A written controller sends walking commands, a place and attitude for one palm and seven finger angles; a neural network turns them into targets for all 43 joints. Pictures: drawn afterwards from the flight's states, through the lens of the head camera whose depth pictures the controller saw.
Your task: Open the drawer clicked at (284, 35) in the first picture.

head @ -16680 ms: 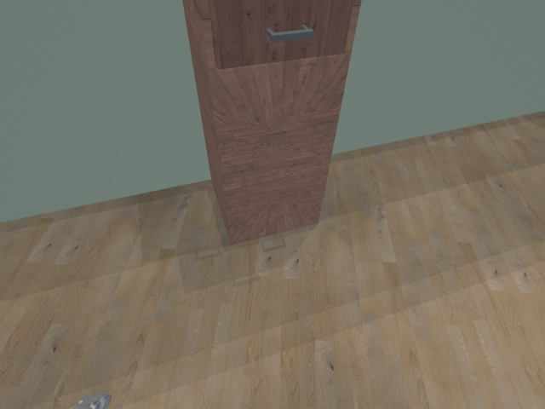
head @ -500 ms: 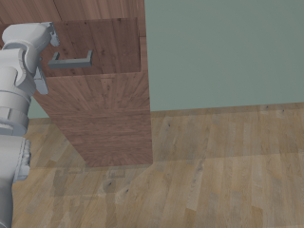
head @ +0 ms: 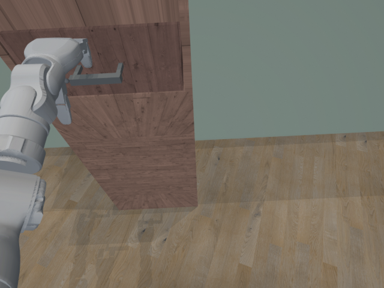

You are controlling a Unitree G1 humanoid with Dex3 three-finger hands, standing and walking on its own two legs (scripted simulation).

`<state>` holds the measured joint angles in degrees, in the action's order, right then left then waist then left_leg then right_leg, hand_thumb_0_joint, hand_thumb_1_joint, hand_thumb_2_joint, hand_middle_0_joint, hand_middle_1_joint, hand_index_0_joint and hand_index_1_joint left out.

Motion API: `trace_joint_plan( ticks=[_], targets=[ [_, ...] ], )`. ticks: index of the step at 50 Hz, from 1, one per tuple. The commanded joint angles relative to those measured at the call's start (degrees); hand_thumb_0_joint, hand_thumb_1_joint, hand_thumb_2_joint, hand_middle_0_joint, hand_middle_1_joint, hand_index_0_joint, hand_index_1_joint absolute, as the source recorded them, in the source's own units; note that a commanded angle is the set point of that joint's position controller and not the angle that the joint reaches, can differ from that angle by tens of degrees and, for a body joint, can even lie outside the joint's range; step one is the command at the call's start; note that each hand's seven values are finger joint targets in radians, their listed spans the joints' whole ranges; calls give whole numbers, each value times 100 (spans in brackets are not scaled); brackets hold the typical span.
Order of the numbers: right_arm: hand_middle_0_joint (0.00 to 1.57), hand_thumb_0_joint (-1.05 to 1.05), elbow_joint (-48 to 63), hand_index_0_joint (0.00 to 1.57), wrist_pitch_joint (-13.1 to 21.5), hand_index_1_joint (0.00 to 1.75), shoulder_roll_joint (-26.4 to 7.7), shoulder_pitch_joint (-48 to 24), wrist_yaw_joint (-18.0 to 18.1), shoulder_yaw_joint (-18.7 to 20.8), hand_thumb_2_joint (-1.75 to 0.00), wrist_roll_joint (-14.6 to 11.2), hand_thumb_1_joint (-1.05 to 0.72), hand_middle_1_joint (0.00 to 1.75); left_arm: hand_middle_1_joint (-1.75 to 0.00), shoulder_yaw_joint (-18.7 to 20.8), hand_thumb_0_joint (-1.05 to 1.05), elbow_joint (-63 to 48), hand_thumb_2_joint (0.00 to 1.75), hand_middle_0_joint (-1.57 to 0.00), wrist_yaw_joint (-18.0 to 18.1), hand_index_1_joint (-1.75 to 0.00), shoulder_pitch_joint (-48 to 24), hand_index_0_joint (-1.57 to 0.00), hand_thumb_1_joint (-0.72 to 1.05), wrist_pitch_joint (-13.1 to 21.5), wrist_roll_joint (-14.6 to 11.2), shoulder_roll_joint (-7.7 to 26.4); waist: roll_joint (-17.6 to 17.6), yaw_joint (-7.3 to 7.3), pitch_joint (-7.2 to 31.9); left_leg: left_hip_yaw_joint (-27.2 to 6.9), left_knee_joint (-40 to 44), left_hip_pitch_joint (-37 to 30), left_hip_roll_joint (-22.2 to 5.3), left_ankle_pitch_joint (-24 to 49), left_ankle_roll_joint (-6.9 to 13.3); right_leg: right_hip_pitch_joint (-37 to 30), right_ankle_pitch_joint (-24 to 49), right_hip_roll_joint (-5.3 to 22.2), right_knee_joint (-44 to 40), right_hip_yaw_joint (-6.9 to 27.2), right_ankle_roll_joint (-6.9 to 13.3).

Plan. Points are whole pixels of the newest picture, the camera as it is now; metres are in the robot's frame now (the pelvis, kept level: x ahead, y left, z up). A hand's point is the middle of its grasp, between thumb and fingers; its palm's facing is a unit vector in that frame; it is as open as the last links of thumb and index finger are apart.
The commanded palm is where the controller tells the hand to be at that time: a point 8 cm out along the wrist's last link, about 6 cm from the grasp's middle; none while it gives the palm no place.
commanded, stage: move the hooked fingers above the handle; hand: left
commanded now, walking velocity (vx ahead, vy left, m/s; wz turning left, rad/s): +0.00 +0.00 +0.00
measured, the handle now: (97, 73) +0.56 +0.23 +0.14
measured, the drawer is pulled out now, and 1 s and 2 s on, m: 0.00 0.00 0.00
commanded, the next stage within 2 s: lower the fingers behind the handle in 1.00 s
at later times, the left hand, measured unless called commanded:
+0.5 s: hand (78, 85) +0.48 +0.24 +0.17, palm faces -0.18 +0.03 -0.98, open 13.7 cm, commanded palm +0.48 +0.23 +0.25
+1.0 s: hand (99, 81) +0.49 +0.20 +0.17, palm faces -0.10 -0.01 -1.00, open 13.8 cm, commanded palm +0.48 +0.23 +0.25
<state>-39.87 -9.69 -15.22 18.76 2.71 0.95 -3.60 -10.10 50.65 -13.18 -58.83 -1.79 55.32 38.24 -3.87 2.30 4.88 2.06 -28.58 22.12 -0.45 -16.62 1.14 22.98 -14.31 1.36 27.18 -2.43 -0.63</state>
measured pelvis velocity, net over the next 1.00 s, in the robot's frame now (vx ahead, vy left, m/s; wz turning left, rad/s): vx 0.00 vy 0.00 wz -0.01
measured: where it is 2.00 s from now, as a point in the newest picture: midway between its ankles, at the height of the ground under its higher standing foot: outside the picture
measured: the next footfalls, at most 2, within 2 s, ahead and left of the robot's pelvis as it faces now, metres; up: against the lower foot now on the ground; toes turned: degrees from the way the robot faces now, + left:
none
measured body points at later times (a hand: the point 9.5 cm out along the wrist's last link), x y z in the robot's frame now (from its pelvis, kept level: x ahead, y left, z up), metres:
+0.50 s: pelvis -0.01 +0.00 +0.00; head +0.04 -0.02 +0.45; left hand +0.48 +0.23 +0.23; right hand +0.05 -0.27 -0.13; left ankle -0.03 +0.11 -0.74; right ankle -0.02 -0.13 -0.74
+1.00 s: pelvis +0.00 +0.00 +0.00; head +0.05 -0.02 +0.45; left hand +0.49 +0.19 +0.23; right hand +0.05 -0.27 -0.13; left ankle -0.03 +0.11 -0.74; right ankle -0.02 -0.13 -0.74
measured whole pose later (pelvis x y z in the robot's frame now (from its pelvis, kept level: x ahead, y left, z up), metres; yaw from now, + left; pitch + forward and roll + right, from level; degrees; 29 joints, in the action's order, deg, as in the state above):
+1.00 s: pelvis +0.00 +0.00 +0.00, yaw +0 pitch +10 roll -1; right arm -39.7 -7.9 -14.8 17.9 4.0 1.1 -3.1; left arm -7.2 49.3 -12.0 -58.2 5.8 54.4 34.5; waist -2.7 4.1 4.4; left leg 2.1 -29.2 21.9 -0.8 -17.1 0.8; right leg 22.9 -14.7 1.0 27.8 -2.3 -0.3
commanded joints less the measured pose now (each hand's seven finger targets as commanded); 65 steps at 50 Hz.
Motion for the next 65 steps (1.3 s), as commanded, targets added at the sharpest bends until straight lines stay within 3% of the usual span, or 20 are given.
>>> trace_joint_plan(
  ticks=[1,3,6,10,14,16,18,21,24,27,32,38,41,45,48,51,56,59,62,65],
  targets=[
    [20,0,584,20,364,30,-930,-27,207,333,-90,44,-90,30,-120,455,0,-2081,30,-30,-92,-120,-3428,-30,-50,969,-575,644,219,439,1795,-215,3,-1571,181,2251,225,-406,1576,-260,-232,145,218],
    [20,0,518,20,459,30,-832,153,198,335,-90,95,-90,30,-120,952,0,-2334,30,-30,267,-120,-3805,-30,-50,1281,-506,1156,-328,265,2160,-269,-68,-1707,192,2692,130,-434,1645,-299,-78,127,282],
    [20,0,453,20,495,30,-821,213,141,258,-90,217,-90,30,-120,2206,0,-1925,30,-30,1118,-120,-3692,-30,-50,1311,-204,2538,-373,-96,2559,-260,-83,-1171,186,3132,-4,-990,1950,-320,114,77,320],
    [20,0,401,20,455,30,-800,-45,-16,123,-90,142,-90,30,-120,1652,0,-371,30,-30,1811,-120,-3066,-30,-50,341,153,2022,-76,-155,1979,-27,143,-337,119,2477,-92,-1136,1782,-262,90,41,284],
    [20,0,483,20,309,30,-976,-58,-40,156,-90,111,-90,30,-120,1250,0,588,30,-30,1483,-120,-2858,-30,-50,-601,582,1889,321,-90,2490,121,164,-388,64,2507,-18,-1447,2172,-214,114,99,215],
    [20,0,680,20,258,30,-1021,-31,-5,240,-90,35,-90,30,-120,667,0,204,30,-30,950,-120,-2649,-30,-50,-654,527,1198,599,110,2826,107,60,-775,52,2777,114,-1527,2458,-203,69,134,182],
    [20,0,670,20,170,30,-1081,-48,62,234,-90,-8,-90,30,-120,649,0,144,30,-30,548,-120,-2390,-30,-50,-552,450,1200,957,211,2206,98,124,-707,55,2341,177,-1222,2209,-205,-83,119,127],
    [20,0,727,20,240,30,-1013,-139,201,262,-90,-61,-90,30,-120,-49,0,-686,30,-30,-22,-120,-3021,-30,-50,60,11,342,938,549,1550,-21,191,-939,116,1707,255,-707,1652,-179,-346,151,124],
    [20,0,672,20,372,30,-913,-13,297,293,-90,21,-90,30,-120,450,0,-1739,30,-30,-60,-120,-3511,-30,-50,886,-171,822,75,401,2021,-135,65,-1477,178,2065,258,-582,1606,-217,-220,228,204],
    [20,0,550,20,512,30,-833,242,250,355,-90,127,-90,30,-120,936,0,-2343,30,-30,397,-120,-4067,-30,-50,1419,-261,1265,-722,300,2345,-250,-111,-1858,134,2746,106,-272,1521,-307,-77,160,279],
    [20,0,379,20,479,30,-861,221,18,264,-90,161,-90,30,-120,1612,0,-650,30,-30,1311,-120,-3361,-30,-50,795,-55,1794,-156,75,2000,-162,-25,-794,118,2680,-41,-639,1669,-317,96,24,289],
    [20,0,482,20,337,30,-991,140,-101,261,-90,108,-90,30,-120,706,0,239,30,-30,1208,-120,-3025,-30,-50,-363,506,1071,297,168,2366,25,-37,-693,40,2628,49,-890,2045,-261,115,76,221],
    [20,0,657,20,307,30,-980,109,-24,357,-90,71,-90,30,-120,166,0,-695,30,-30,667,-120,-3217,-30,-50,-190,349,434,582,397,2739,-47,-102,-1179,65,2709,190,-986,2189,-244,-2,154,180],
    [20,0,683,20,333,30,-909,33,177,350,-90,61,-90,30,-120,550,0,-1529,30,-30,184,-120,-3268,-30,-50,500,-94,829,506,395,2423,-98,-71,-1359,160,2467,278,-933,2110,-227,-95,213,146],
    [20,0,536,20,382,30,-877,154,234,295,-90,72,-90,30,-120,1235,0,-1373,30,-30,414,-120,-3434,-30,-50,891,-171,1596,167,264,1884,-121,-5,-1057,170,2218,210,-754,1814,-251,-107,198,211],
    [20,0,524,20,429,30,-851,145,200,220,-90,143,-90,30,-120,2009,0,-1249,30,-30,982,-120,-3626,-30,-50,1016,40,2544,-180,30,2041,-108,16,-606,188,2348,107,-1067,1826,-258,35,181,267],
    [20,0,533,20,434,30,-833,111,25,224,-90,159,-90,30,-120,1728,0,-226,30,-30,1532,-120,-3145,-30,-50,312,422,2201,-79,-64,2569,31,-68,-506,108,2885,-3,-1341,2282,-265,224,127,254],
    [20,0,512,20,370,30,-982,226,5,250,-90,106,-90,30,-120,1123,0,354,30,-30,1259,-120,-2829,-30,-50,-141,450,1582,483,175,2209,90,-43,-458,40,2526,57,-989,2196,-255,113,98,160],
    [20,0,534,20,278,30,-1029,174,73,223,-90,80,-90,30,-120,1268,0,407,30,-30,1096,-120,-2895,-30,-50,-210,542,1913,685,155,2292,137,0,-340,75,2253,119,-1206,2186,-211,80,185,134],
    [20,0,564,20,229,30,-1029,121,140,173,-90,27,-90,30,-120,932,0,699,30,-30,889,-120,-2646,-30,-50,-275,604,1565,851,246,1727,155,74,-131,70,1862,122,-961,1910,-203,6,151,129]
  ],
)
